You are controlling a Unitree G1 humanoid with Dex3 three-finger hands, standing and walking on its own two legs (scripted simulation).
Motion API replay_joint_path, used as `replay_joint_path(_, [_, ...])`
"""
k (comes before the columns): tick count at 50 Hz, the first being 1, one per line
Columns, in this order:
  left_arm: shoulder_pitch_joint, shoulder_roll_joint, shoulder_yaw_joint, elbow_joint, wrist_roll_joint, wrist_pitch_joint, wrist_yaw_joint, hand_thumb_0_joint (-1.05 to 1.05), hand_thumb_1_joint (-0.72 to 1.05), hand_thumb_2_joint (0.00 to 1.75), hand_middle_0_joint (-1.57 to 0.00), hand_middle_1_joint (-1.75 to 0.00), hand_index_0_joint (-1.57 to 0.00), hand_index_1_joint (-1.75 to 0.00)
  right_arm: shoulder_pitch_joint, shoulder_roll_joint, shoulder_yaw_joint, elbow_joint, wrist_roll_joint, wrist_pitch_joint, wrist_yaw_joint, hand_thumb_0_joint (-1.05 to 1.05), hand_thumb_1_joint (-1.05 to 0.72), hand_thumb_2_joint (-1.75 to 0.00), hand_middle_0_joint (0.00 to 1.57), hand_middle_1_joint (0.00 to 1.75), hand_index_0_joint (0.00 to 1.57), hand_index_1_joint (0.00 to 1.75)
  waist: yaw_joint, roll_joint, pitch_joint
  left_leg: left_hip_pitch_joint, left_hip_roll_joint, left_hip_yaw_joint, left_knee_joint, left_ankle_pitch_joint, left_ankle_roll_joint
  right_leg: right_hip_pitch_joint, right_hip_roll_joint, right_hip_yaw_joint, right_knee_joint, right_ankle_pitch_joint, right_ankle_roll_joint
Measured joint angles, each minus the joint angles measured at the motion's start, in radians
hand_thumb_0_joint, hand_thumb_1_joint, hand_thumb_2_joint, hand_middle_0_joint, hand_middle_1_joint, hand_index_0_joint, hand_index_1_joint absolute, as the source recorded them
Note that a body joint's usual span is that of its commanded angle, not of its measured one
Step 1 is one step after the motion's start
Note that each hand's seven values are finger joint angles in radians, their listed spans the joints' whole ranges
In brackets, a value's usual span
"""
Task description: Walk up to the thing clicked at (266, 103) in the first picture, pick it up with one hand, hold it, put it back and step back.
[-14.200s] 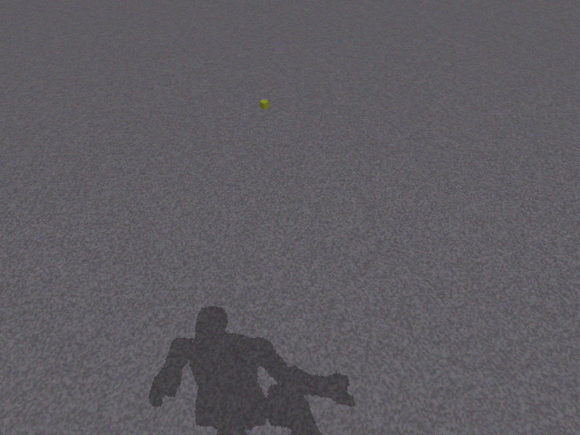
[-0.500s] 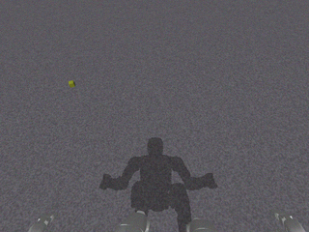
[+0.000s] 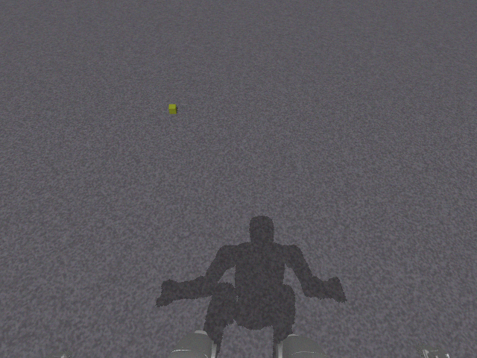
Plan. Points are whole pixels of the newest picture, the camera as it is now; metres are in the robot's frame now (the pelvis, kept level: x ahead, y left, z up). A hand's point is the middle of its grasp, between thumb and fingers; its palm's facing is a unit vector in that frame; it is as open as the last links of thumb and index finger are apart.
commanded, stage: walk up
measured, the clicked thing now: (172, 109) +1.47 +0.41 -0.72
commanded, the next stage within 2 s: stand in 0.92 s
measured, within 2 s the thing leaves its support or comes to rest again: neither
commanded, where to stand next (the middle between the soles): +0.07 -0.01 m, yaw +7 degrees
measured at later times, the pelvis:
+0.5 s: pelvis +0.00 -0.01 +0.01, yaw +8 degrees
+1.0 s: pelvis +0.00 -0.02 +0.04, yaw +10 degrees
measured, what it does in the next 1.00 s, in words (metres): steps on the spot: right foot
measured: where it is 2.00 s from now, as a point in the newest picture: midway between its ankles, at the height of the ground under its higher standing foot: outside the picture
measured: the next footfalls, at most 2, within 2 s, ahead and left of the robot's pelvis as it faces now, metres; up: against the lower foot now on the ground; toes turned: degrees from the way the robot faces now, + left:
right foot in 0.04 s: +0.07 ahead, -0.16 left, +0.00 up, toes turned +4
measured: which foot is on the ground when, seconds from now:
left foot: down 0.00-1.00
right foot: up 0.00-0.02, down 0.04-1.00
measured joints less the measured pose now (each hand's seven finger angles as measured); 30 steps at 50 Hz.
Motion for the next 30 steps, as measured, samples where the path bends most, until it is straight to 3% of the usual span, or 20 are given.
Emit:
replay_joint_path(3, [-0.006, -0.028, -0.001, 0.018, 0.008, -0.009, 0.000, 0.01, 0.90, 0.90, -0.20, -0.30, -0.20, -0.30, -0.020, -0.006, 0.003, 0.004, 0.005, 0.010, -0.004, 0.01, -0.90, -0.89, 0.21, 0.30, 0.21, 0.30, 0.003, 0.039, 0.005, -0.023, 0.015, -0.043, 0.043, -0.016, -0.012, 0.049, 0.033, -0.030, -0.100, 0.087, 0.015])
replay_joint_path(4, [-0.004, -0.039, -0.005, 0.021, 0.014, -0.012, -0.002, 0.01, 0.90, 0.90, -0.20, -0.30, -0.20, -0.30, -0.028, -0.004, 0.003, 0.011, 0.009, 0.017, -0.006, 0.01, -0.90, -0.89, 0.21, 0.30, 0.21, 0.30, 0.006, 0.053, 0.005, -0.028, 0.014, -0.062, 0.054, -0.023, 0.005, 0.055, 0.039, -0.044, -0.105, 0.090, 0.022])
replay_joint_path(7, [-0.001, -0.052, -0.015, 0.026, 0.023, -0.016, -0.011, 0.01, 0.90, 0.90, -0.20, -0.30, -0.21, -0.30, -0.040, 0.009, 0.003, 0.033, 0.013, 0.020, -0.010, 0.01, -0.90, -0.89, 0.21, 0.30, 0.21, 0.30, 0.024, 0.029, 0.002, -0.043, -0.014, -0.017, 0.157, -0.160, 0.027, 0.068, 0.005, -0.050, -0.114, 0.086, 0.019])
replay_joint_path(9, [-0.003, -0.066, -0.021, 0.029, 0.027, -0.024, -0.010, 0.01, 0.90, 0.90, -0.20, -0.30, -0.21, -0.30, -0.044, 0.004, 0.000, 0.040, 0.015, 0.011, -0.005, 0.01, -0.90, -0.89, 0.21, 0.30, 0.21, 0.30, 0.031, 0.025, 0.005, -0.035, -0.009, 0.029, 0.174, -0.176, 0.035, 0.086, -0.017, -0.060, -0.144, 0.099, 0.025])
replay_joint_path(11, [0.002, -0.071, -0.028, 0.030, 0.028, -0.033, -0.010, 0.01, 0.90, 0.90, -0.20, -0.30, -0.21, -0.30, -0.049, -0.001, -0.004, 0.046, 0.017, -0.001, 0.001, 0.01, -0.90, -0.89, 0.21, 0.30, 0.21, 0.30, 0.034, 0.021, 0.007, 0.002, 0.001, 0.067, 0.093, -0.139, 0.037, 0.095, -0.034, -0.066, -0.165, 0.110, 0.034])
replay_joint_path(13, [0.007, -0.065, -0.033, 0.030, 0.020, -0.031, -0.012, 0.01, 0.90, 0.90, -0.20, -0.30, -0.21, -0.30, -0.049, -0.005, -0.008, 0.050, 0.016, -0.017, 0.005, 0.01, -0.90, -0.89, 0.21, 0.30, 0.21, 0.30, 0.033, 0.017, 0.002, 0.070, 0.003, 0.087, -0.064, -0.037, 0.040, 0.091, -0.048, -0.072, -0.158, 0.104, 0.043])
replay_joint_path(15, [0.001, -0.055, -0.032, 0.038, 0.009, -0.022, -0.008, 0.01, 0.90, 0.90, -0.20, -0.30, -0.21, -0.30, -0.057, 0.004, -0.011, 0.061, 0.006, -0.029, 0.001, 0.01, -0.90, -0.89, 0.21, 0.30, 0.21, 0.30, 0.033, -0.005, 0.010, 0.090, -0.017, 0.096, -0.104, 0.024, 0.035, 0.077, -0.068, -0.053, -0.117, 0.094, 0.044])
replay_joint_path(17, [-0.010, -0.054, -0.032, 0.052, 0.000, -0.007, -0.001, 0.01, 0.90, 0.90, -0.20, -0.30, -0.21, -0.30, -0.059, 0.009, -0.004, 0.069, 0.003, -0.031, 0.002, 0.01, -0.90, -0.89, 0.21, 0.30, 0.21, 0.30, 0.026, 0.006, 0.005, 0.080, -0.013, 0.081, -0.082, 0.010, 0.040, 0.065, -0.038, -0.014, -0.082, -0.002, 0.029])
replay_joint_path(19, [-0.020, -0.047, -0.031, 0.063, -0.006, -0.002, 0.003, 0.01, 0.90, 0.90, -0.20, -0.30, -0.21, -0.30, -0.064, 0.020, 0.007, 0.079, 0.006, -0.029, 0.000, 0.01, -0.90, -0.89, 0.21, 0.30, 0.21, 0.30, 0.022, 0.009, -0.001, 0.079, -0.006, 0.066, -0.080, 0.009, 0.038, 0.063, -0.015, 0.012, -0.072, -0.037, 0.017])
replay_joint_path(22, [-0.031, -0.037, -0.026, 0.080, -0.012, -0.017, 0.007, 0.01, 0.90, 0.90, -0.20, -0.30, -0.20, -0.30, -0.081, 0.032, 0.021, 0.095, 0.012, -0.019, 0.001, 0.01, -0.90, -0.89, 0.21, 0.30, 0.21, 0.30, 0.020, 0.018, -0.012, 0.072, 0.007, 0.050, -0.068, 0.007, 0.026, 0.103, -0.001, 0.010, -0.189, 0.087, 0.013])
replay_joint_path(23, [-0.036, -0.040, -0.025, 0.089, -0.010, -0.025, 0.009, 0.01, 0.90, 0.90, -0.20, -0.30, -0.20, -0.30, -0.091, 0.032, 0.023, 0.103, 0.014, -0.012, 0.002, 0.01, -0.90, -0.89, 0.21, 0.30, 0.21, 0.30, 0.020, 0.031, -0.010, 0.072, 0.017, 0.041, -0.059, 0.003, 0.021, 0.117, 0.008, 0.002, -0.218, 0.150, 0.035])
replay_joint_path(25, [-0.041, -0.044, -0.032, 0.106, -0.002, -0.032, 0.008, 0.01, 0.90, 0.90, -0.20, -0.30, -0.20, -0.30, -0.107, 0.040, 0.026, 0.121, 0.021, 0.001, 0.005, 0.01, -0.90, -0.89, 0.21, 0.30, 0.21, 0.30, 0.017, 0.046, -0.016, 0.081, 0.027, 0.026, -0.071, 0.011, 0.012, 0.136, 0.017, -0.013, -0.244, 0.167, 0.061])
replay_joint_path(30, [-0.058, -0.057, -0.055, 0.149, 0.000, -0.031, -0.001, 0.01, 0.90, 0.90, -0.20, -0.30, -0.20, -0.30, -0.127, 0.051, 0.034, 0.173, 0.017, 0.008, 0.023, 0.01, -0.90, -0.89, 0.21, 0.30, 0.21, 0.30, 0.013, 0.047, -0.046, 0.122, 0.017, 0.021, -0.162, 0.059, 0.012, 0.172, 0.007, -0.021, -0.314, 0.194, 0.066])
